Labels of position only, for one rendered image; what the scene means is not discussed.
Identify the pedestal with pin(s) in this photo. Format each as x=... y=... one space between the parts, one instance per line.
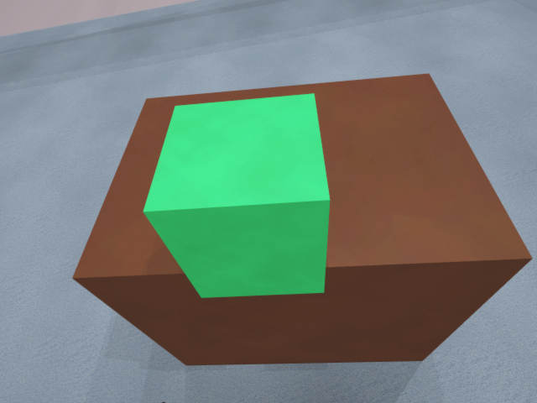
x=418 y=239

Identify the carton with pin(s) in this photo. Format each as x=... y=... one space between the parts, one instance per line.
x=240 y=196

